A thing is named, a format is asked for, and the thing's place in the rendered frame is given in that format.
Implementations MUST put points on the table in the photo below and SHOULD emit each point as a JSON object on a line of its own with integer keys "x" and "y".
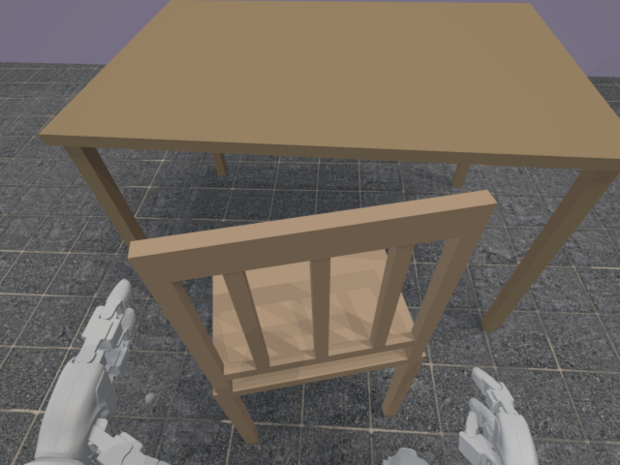
{"x": 433, "y": 82}

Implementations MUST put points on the right robot shin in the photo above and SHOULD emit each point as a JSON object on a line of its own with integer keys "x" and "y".
{"x": 407, "y": 451}

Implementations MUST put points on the robot left hand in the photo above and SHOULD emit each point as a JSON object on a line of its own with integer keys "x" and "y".
{"x": 71, "y": 426}

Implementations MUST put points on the robot right hand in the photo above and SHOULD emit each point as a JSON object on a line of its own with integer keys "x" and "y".
{"x": 507, "y": 433}

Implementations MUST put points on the chair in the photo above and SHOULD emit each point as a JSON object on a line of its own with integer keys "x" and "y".
{"x": 312, "y": 298}

